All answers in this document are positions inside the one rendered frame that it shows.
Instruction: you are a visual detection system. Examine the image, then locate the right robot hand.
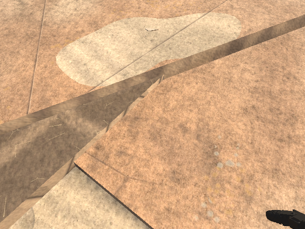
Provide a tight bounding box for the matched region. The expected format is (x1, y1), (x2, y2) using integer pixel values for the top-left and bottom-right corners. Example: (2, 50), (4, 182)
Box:
(266, 209), (305, 229)

